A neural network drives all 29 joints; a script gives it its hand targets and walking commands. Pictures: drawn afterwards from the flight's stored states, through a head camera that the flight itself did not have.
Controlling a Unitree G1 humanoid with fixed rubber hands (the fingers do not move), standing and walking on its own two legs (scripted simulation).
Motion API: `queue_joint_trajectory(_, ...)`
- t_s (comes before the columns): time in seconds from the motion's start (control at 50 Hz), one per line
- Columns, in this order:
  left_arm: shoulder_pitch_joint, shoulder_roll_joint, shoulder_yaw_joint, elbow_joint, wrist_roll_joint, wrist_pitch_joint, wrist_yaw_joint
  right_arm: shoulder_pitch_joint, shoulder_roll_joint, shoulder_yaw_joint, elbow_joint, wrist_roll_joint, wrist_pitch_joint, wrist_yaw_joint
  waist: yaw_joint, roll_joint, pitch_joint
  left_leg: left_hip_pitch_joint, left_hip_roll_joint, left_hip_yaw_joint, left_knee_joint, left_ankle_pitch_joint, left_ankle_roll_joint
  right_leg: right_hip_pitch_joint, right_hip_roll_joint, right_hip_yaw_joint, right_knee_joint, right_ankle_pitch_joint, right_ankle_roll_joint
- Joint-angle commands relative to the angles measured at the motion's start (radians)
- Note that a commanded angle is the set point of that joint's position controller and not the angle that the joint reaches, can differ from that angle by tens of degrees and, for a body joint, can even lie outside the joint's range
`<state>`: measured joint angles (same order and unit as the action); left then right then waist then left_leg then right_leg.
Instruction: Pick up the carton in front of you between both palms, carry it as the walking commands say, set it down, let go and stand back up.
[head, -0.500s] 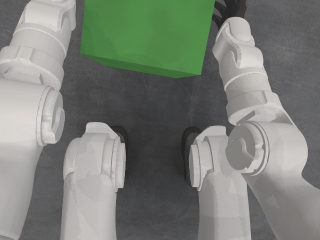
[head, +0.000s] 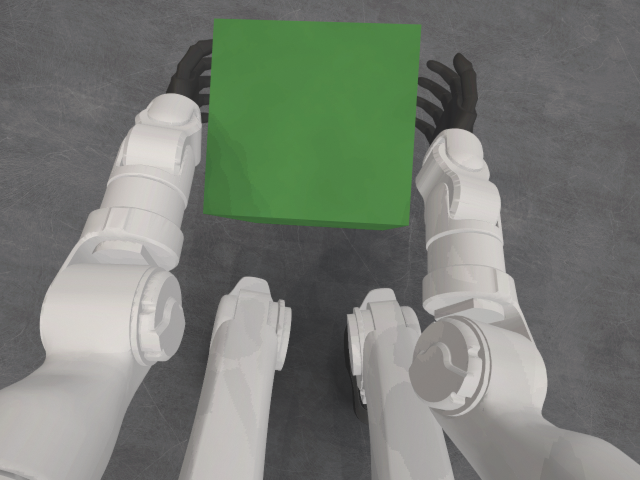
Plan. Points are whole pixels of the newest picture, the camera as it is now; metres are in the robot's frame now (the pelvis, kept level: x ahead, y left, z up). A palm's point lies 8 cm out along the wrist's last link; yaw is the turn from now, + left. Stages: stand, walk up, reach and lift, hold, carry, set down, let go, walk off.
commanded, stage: reach and lift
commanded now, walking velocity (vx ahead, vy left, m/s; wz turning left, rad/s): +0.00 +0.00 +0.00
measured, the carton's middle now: (317, 149) +0.50 +0.03 -0.17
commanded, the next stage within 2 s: none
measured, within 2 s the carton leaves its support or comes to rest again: neither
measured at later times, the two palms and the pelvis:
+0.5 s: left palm (156, 75) +0.47 +0.17 +0.05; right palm (563, 98) +0.48 -0.12 +0.09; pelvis +0.05 +0.00 +0.12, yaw +2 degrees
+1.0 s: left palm out of the picture +0.42 +0.16 +0.21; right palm out of the picture +0.44 -0.13 +0.25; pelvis +0.09 +0.00 +0.26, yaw +3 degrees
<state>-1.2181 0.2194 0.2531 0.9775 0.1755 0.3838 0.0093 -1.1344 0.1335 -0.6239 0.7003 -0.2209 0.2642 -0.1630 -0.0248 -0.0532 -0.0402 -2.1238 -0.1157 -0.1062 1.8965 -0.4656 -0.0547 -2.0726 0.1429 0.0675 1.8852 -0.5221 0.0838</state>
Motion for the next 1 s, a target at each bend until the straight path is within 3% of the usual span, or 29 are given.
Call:
queue_joint_trajectory(0.0, -0.593, -1.059, -0.235, -0.177, -0.11, -0.118, -0.241, -0.477, 0.962, 0.479, 0.198, 0.082, 0.058, 0.286, 0.003, 0.149, -1.017, 0.701, -0.022, 0.176, -0.269, 0.076, 0.025, 0.41, 0.051, -0.174, -0.235, 0.097, -0.053)
queue_joint_trajectory(0.02, -0.579, -1.068, -0.252, -0.198, -0.109, -0.123, -0.239, -0.45, 0.986, 0.504, 0.175, 0.089, 0.052, 0.292, 0.014, 0.149, -1.05, 0.725, -0.025, 0.179, -0.28, 0.116, 0.025, 0.432, 0.055, -0.165, -0.251, 0.124, -0.051)
queue_joint_trajectory(0.04, -0.553, -1.088, -0.258, -0.193, -0.114, -0.124, -0.236, -0.447, 0.994, 0.521, 0.174, 0.091, 0.049, 0.295, 0.003, 0.137, -1.058, 0.75, -0.024, 0.167, -0.288, 0.154, 0.025, 0.441, 0.053, -0.168, -0.255, 0.154, -0.042)
queue_joint_trajectory(0.06, -0.552, -1.087, -0.276, -0.218, -0.113, -0.13, -0.231, -0.405, 1.009, 0.521, 0.195, 0.098, 0.049, 0.299, 0.021, 0.15, -1.069, 0.774, -0.028, 0.172, -0.303, 0.177, 0.024, 0.453, 0.054, -0.159, -0.267, 0.163, -0.044)
queue_joint_trajectory(0.08, -0.517, -1.11, -0.28, -0.22, -0.12, -0.129, -0.229, -0.388, 1.008, 0.549, 0.16, 0.106, 0.043, 0.3, 0.013, 0.142, -1.093, 0.804, -0.028, 0.165, -0.308, 0.203, 0.023, 0.476, 0.054, -0.162, -0.275, 0.181, -0.039)
queue_joint_trajectory(0.14, -0.467, -1.132, -0.352, -0.301, -0.131, -0.137, -0.211, -0.302, 1.045, 0.616, 0.133, 0.141, 0.041, 0.308, 0.038, 0.152, -1.147, 0.91, -0.031, 0.162, -0.351, 0.275, 0.023, 0.521, 0.057, -0.152, -0.309, 0.217, -0.035)
queue_joint_trajectory(0.16, -0.454, -1.146, -0.375, -0.322, -0.143, -0.137, -0.206, -0.314, 1.047, 0.638, 0.095, 0.152, 0.038, 0.309, 0.023, 0.15, -1.177, 0.95, -0.033, 0.158, -0.364, 0.28, 0.021, 0.537, 0.061, -0.155, -0.321, 0.221, -0.029)
queue_joint_trajectory(0.2, -0.431, -1.188, -0.433, -0.374, -0.173, -0.131, -0.198, -0.317, 1.052, 0.711, 0.028, 0.187, 0.035, 0.308, 0.037, 0.164, -1.22, 1.0, -0.038, 0.157, -0.379, 0.316, 0.016, 0.591, 0.057, -0.146, -0.337, 0.246, -0.029)
queue_joint_trajectory(0.22, -0.428, -1.169, -0.447, -0.391, -0.172, -0.129, -0.194, -0.24, 1.063, 0.714, 0.086, 0.183, 0.048, 0.306, 0.035, 0.139, -1.204, 1.003, -0.039, 0.159, -0.394, 0.305, 0.018, 0.629, 0.06, -0.141, -0.361, 0.242, -0.029)
queue_joint_trajectory(0.24, -0.402, -1.182, -0.459, -0.393, -0.191, -0.126, -0.193, -0.273, 1.042, 0.749, 0.017, 0.197, 0.039, 0.303, 0.032, 0.134, -1.188, 1.007, -0.044, 0.155, -0.408, 0.293, 0.017, 0.641, 0.055, -0.14, -0.367, 0.235, -0.03)
queue_joint_trajectory(0.26, -0.385, -1.19, -0.478, -0.415, -0.192, -0.124, -0.19, -0.236, 1.042, 0.759, 0.015, 0.191, 0.044, 0.3, 0.018, 0.132, -1.193, 1.027, -0.042, 0.152, -0.418, 0.292, 0.014, 0.677, 0.056, -0.136, -0.388, 0.236, -0.029)
queue_joint_trajectory(0.28, -0.385, -1.187, -0.488, -0.438, -0.206, -0.125, -0.187, -0.217, 1.045, 0.774, 0.02, 0.198, 0.047, 0.297, 0.026, 0.132, -1.182, 1.045, -0.045, 0.153, -0.438, 0.283, 0.015, 0.693, 0.057, -0.133, -0.402, 0.23, -0.03)
queue_joint_trajectory(0.3, -0.36, -1.184, -0.492, -0.44, -0.196, -0.12, -0.187, -0.194, 1.046, 0.778, 0.025, 0.198, 0.051, 0.294, 0.04, 0.125, -1.154, 1.047, -0.045, 0.151, -0.454, 0.259, 0.018, 0.715, 0.054, -0.123, -0.422, 0.217, -0.031)
queue_joint_trajectory(0.32, -0.362, -1.19, -0.493, -0.464, -0.205, -0.122, -0.187, -0.158, 1.041, 0.775, 0.037, 0.191, 0.055, 0.293, 0.013, 0.118, -1.148, 1.074, -0.046, 0.146, -0.47, 0.251, 0.017, 0.736, 0.055, -0.124, -0.447, 0.211, -0.033)
queue_joint_trajectory(0.34, -0.339, -1.187, -0.501, -0.468, -0.203, -0.119, -0.187, -0.157, 1.048, 0.786, 0.025, 0.194, 0.053, 0.29, 0.035, 0.122, -1.133, 1.078, -0.047, 0.148, -0.486, 0.247, 0.019, 0.753, 0.054, -0.116, -0.461, 0.208, -0.032)
queue_joint_trajectory(0.36, -0.319, -1.182, -0.483, -0.449, -0.202, -0.115, -0.19, -0.125, 1.046, 0.775, 0.022, 0.189, 0.057, 0.289, 0.013, 0.105, -1.097, 1.094, -0.046, 0.14, -0.511, 0.227, 0.021, 0.772, 0.051, -0.116, -0.489, 0.197, -0.033)
queue_joint_trajectory(0.38, -0.304, -1.204, -0.492, -0.456, -0.196, -0.116, -0.194, -0.108, 1.056, 0.771, 0.045, 0.181, 0.059, 0.287, 0.023, 0.121, -1.058, 1.094, -0.047, 0.141, -0.529, 0.215, 0.023, 0.787, 0.05, -0.102, -0.518, 0.186, -0.038)
queue_joint_trajectory(0.46, -0.198, -1.196, -0.44, -0.388, -0.163, -0.124, -0.201, -0.027, 1.066, 0.753, 0.073, 0.155, 0.049, 0.288, 0.031, 0.087, -0.933, 1.123, -0.05, 0.127, -0.617, 0.191, 0.034, 0.855, 0.039, -0.083, -0.617, 0.173, -0.04)
queue_joint_trajectory(0.54, -0.123, -1.191, -0.417, -0.366, -0.139, -0.142, -0.204, 0.091, 1.039, 0.711, 0.134, 0.118, 0.038, 0.286, 0.005, 0.091, -0.852, 1.192, -0.044, 0.106, -0.696, 0.215, 0.035, 0.949, 0.025, -0.059, -0.71, 0.213, -0.047)
queue_joint_trajectory(0.58, -0.083, -1.197, -0.413, -0.376, -0.131, -0.159, -0.202, 0.081, 1.045, 0.734, 0.075, 0.117, 0.021, 0.288, 0.012, 0.078, -0.839, 1.241, -0.042, 0.092, -0.734, 0.246, 0.039, 0.981, 0.019, -0.053, -0.745, 0.238, -0.047)
queue_joint_trajectory(0.6, -0.086, -1.19, -0.418, -0.376, -0.125, -0.163, -0.199, 0.143, 1.031, 0.717, 0.13, 0.11, 0.02, 0.29, 0.006, 0.099, -0.825, 1.263, -0.038, 0.089, -0.755, 0.251, 0.036, 1.01, 0.014, -0.043, -0.768, 0.248, -0.055)
queue_joint_trajectory(0.68, -0.042, -1.202, -0.447, -0.412, -0.128, -0.178, -0.19, 0.166, 1.047, 0.742, 0.111, 0.112, 0.008, 0.298, 0.01, 0.088, -0.806, 1.354, -0.034, 0.078, -0.829, 0.28, 0.037, 1.107, 0.01, -0.031, -0.844, 0.281, -0.058)
queue_joint_trajectory(0.7, -0.035, -1.199, -0.456, -0.422, -0.129, -0.177, -0.188, 0.191, 1.044, 0.733, 0.109, 0.115, 0.007, 0.299, -0.008, 0.09, -0.794, 1.394, -0.025, 0.069, -0.847, 0.272, 0.037, 1.127, 0.009, -0.028, -0.86, 0.271, -0.062)
queue_joint_trajectory(0.74, 0.012, -1.216, -0.461, -0.43, -0.125, -0.178, -0.184, 0.233, 1.044, 0.743, 0.126, 0.103, 0.01, 0.305, 0.012, 0.095, -0.753, 1.418, -0.026, 0.067, -0.897, 0.262, 0.036, 1.18, 0.002, -0.017, -0.907, 0.269, -0.067)
queue_joint_trajectory(0.78, 0.043, -1.228, -0.468, -0.43, -0.126, -0.174, -0.185, 0.259, 1.024, 0.745, 0.103, 0.098, 0.012, 0.31, -0.008, 0.092, -0.723, 1.464, -0.02, 0.055, -0.938, 0.279, 0.037, 1.233, -0.006, -0.01, -0.95, 0.285, -0.068)
queue_joint_trajectory(0.8, 0.074, -1.217, -0.464, -0.427, -0.116, -0.171, -0.184, 0.282, 1.027, 0.743, 0.115, 0.094, 0.015, 0.314, 0.006, 0.1, -0.697, 1.471, -0.017, 0.059, -0.964, 0.29, 0.036, 1.262, -0.008, -0.003, -0.979, 0.295, -0.072)
queue_joint_trajectory(0.94, 0.169, -1.236, -0.508, -0.488, -0.109, -0.155, -0.182, 0.356, 1.03, 0.778, 0.082, 0.096, 0.029, 0.344, 0.003, 0.071, -0.612, 1.68, 0.0, 0.033, -1.127, 0.361, 0.041, 1.441, -0.026, 0.012, -1.125, 0.372, -0.074)
queue_joint_trajectory(0.96, 0.175, -1.243, -0.516, -0.516, -0.113, -0.153, -0.182, 0.39, 1.029, 0.785, 0.091, 0.099, 0.035, 0.349, 0.02, 0.092, -0.611, 1.692, -0.002, 0.034, -1.147, 0.379, 0.036, 1.487, -0.031, 0.018, -1.15, 0.388, -0.08)
queue_joint_trajectory(0.98, 0.194, -1.247, -0.528, -0.523, -0.115, -0.145, -0.182, 0.399, 1.046, 0.8, 0.065, 0.099, 0.038, 0.35, 0.007, 0.065, -0.6, 1.745, 0.0, 0.027, -1.17, 0.402, 0.039, 1.505, -0.029, 0.016, -1.17, 0.405, -0.076)
